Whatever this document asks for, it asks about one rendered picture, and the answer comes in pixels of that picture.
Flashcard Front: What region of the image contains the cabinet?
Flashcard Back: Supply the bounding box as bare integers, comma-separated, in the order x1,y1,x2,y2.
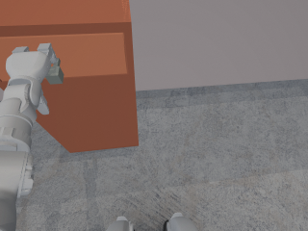
0,0,139,153

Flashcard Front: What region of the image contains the robot left shin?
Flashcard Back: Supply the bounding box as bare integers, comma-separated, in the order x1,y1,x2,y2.
116,216,129,222

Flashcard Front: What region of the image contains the drawer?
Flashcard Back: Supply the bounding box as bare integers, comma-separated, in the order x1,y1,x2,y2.
0,33,127,81

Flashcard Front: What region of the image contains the left robot hand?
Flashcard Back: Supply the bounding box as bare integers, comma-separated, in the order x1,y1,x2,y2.
6,42,58,115

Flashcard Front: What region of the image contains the robot left thigh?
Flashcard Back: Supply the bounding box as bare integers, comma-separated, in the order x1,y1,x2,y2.
106,220,134,231

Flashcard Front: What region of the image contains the robot left upper arm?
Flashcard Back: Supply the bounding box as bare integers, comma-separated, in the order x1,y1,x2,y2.
0,150,35,231

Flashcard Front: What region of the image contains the left robot forearm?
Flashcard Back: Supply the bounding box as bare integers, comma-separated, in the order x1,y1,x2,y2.
0,75,42,154

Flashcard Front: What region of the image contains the handle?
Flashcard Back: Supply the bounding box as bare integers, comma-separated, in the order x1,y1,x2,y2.
45,58,64,85

